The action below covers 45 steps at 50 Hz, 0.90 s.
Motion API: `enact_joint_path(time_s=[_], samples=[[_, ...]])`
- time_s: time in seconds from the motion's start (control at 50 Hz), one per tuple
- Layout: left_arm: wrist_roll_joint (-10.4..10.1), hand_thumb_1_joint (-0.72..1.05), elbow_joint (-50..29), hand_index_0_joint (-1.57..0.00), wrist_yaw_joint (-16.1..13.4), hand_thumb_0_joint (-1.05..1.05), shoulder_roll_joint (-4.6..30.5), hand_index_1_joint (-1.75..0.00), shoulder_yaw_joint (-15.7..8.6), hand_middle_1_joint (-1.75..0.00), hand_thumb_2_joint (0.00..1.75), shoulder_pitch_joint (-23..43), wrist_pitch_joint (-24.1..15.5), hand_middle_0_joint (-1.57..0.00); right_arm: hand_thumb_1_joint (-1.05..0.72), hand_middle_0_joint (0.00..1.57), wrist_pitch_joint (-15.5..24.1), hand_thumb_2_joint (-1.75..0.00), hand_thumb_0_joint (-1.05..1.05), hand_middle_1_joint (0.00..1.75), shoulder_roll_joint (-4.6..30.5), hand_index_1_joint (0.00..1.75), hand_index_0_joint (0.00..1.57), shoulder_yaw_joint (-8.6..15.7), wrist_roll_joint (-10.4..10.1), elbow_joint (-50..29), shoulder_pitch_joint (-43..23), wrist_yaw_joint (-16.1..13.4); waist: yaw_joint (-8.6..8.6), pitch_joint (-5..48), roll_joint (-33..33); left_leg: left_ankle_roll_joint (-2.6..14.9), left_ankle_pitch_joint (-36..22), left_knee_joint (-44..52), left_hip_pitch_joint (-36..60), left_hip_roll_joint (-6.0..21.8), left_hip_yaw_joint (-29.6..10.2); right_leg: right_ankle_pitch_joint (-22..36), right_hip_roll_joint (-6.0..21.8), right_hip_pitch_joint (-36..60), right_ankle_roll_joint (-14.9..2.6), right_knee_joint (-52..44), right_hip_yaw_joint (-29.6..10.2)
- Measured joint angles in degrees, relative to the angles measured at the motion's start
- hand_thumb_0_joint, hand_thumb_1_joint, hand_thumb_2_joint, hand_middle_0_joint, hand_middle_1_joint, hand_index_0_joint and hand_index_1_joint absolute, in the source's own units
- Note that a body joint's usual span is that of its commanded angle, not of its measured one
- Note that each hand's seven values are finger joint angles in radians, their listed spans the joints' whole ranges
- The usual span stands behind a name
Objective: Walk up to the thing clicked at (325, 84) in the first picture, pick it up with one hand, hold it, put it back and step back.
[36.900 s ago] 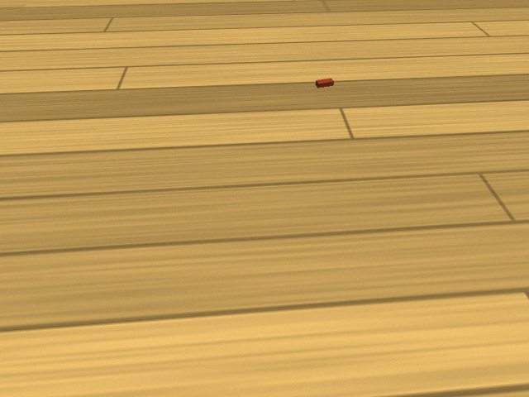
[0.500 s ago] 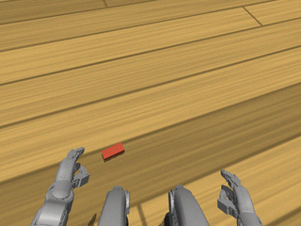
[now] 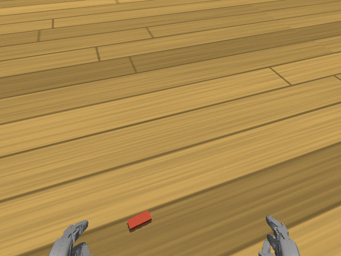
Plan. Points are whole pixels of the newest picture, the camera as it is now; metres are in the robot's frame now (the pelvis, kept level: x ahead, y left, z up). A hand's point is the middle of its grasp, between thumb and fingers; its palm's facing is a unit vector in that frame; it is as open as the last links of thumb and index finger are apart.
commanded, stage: home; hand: left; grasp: from above
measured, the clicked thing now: (139, 220) +0.46 +0.16 -0.70
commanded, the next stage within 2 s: stand in 1.94 s
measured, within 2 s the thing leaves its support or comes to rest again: neither
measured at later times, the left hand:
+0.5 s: hand out of the picture +0.16 +0.17 -0.05, palm faces +0.05 -0.98 -0.21, open 7.4 cm
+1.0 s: hand out of the picture +0.16 +0.17 -0.05, palm faces +0.04 -0.98 -0.21, open 7.3 cm
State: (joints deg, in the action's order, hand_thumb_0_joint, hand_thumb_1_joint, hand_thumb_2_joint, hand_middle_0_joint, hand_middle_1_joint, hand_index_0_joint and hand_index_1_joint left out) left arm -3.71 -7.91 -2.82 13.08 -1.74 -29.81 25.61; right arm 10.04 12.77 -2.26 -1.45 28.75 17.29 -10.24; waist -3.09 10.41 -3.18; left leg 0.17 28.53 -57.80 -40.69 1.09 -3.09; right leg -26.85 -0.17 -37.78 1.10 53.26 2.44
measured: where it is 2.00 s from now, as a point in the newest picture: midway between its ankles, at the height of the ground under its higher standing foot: outside the picture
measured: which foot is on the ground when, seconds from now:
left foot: down 0.00-1.00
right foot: down 0.00-1.00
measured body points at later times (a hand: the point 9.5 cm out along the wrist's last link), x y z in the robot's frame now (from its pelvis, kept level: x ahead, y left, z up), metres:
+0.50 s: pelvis +0.00 -0.01 +0.00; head +0.03 +0.00 +0.45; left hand +0.15 +0.22 -0.03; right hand +0.16 -0.25 -0.07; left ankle +0.00 +0.11 -0.68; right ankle +0.00 -0.14 -0.68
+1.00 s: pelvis +0.00 -0.01 +0.00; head +0.02 +0.00 +0.45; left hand +0.16 +0.23 -0.03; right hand +0.17 -0.25 -0.06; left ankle +0.00 +0.11 -0.68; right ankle +0.00 -0.14 -0.68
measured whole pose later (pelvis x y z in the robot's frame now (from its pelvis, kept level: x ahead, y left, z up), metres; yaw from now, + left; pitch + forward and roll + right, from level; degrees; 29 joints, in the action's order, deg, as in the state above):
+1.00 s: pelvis +0.00 -0.01 +0.00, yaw +0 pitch +10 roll -3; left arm -3.0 -7.9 -1.1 13.1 -1.5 -29.1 26.1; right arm 12.8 12.9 -1.7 -0.7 30.4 16.2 -10.0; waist -2.3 9.2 -2.6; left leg -0.3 29.1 -58.1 -39.4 1.1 -3.2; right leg -27.8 -0.2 -36.8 0.8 54.2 2.5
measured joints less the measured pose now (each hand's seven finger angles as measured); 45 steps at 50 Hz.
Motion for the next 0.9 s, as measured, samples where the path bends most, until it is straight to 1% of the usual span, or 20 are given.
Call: enact_joint_path(time_s=[0.12, 0.24, 0.66, 0.9], samples=[[0.4, 0.91, 0.6, -0.21, 1.3, 0.01, -0.1, -0.3, 0.1, -0.3, 0.9, 0.3, 0.5, -0.2, -0.91, 0.2, 1.8, -0.9, 0.01, 0.3, 0.1, 0.3, 0.2, -0.1, 0.5, -0.2, -1.5, 0.1, 0.74, -0.6, 0.3, -0.15, -0.3, 0.5, 1.1, -0.3, -0.3, -0.1, 0.3, 1.1, -0.13, -0.1, 0.3], [0.8, 0.91, 0.8, -0.21, 1.6, 0.01, -0.3, -0.3, 0.2, -0.3, 0.9, 0.9, 0.3, -0.2, -0.9, 0.21, 2.7, -0.9, 0.01, 0.3, 0.1, 0.3, 0.2, -0.1, 0.8, 0.2, -2.1, 0.2, 1.15, -1.4, 0.8, -0.37, -0.2, 0.3, 1.3, -0.3, -0.5, -0.4, 0.3, 1.2, -0.33, 0.3, 0.5], [0.6, 0.91, 0.6, -0.21, 1.5, 0.01, -0.2, -0.3, 0.0, -0.3, 0.9, 0.8, -0.2, -0.2, -0.9, 0.21, 2.7, -0.9, 0.01, 0.3, 0.2, 0.3, 0.2, 0.4, 0.7, 2.3, -0.4, 0.0, 0.56, -1.4, 0.5, -0.55, 0.5, -0.1, 1.2, 0.1, -0.2, -1.0, -0.1, 0.9, -0.48, 0.9, 0.2], [0.7, 0.91, 0.2, -0.21, 1.6, 0.01, 0.0, -0.3, 0.2, -0.3, 0.9, 0.8, 0.2, -0.2, -0.91, 0.2, 2.8, -0.9, 0.01, 0.3, 0.2, 0.3, 0.2, 0.5, 0.7, 1.8, -1.0, 0.2, 0.7, -1.3, 0.6, -0.45, 0.6, -0.2, 1.3, 0.0, -0.1, -1.0, 0.0, 1.0, -0.37, 0.9, 0.1]])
